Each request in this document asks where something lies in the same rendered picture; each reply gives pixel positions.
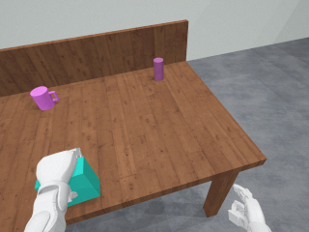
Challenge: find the left robot hand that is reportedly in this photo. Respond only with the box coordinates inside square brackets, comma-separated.
[36, 147, 83, 203]

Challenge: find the right robot hand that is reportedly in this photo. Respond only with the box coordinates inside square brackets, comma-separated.
[228, 184, 266, 230]

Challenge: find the table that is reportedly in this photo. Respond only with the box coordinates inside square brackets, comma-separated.
[0, 19, 267, 232]

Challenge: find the sponge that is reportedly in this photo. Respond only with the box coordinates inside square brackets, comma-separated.
[35, 157, 100, 207]

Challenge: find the right robot forearm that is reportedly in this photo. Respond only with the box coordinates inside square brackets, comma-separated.
[247, 221, 271, 232]

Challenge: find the left robot forearm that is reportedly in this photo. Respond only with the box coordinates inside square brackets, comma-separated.
[24, 181, 70, 232]

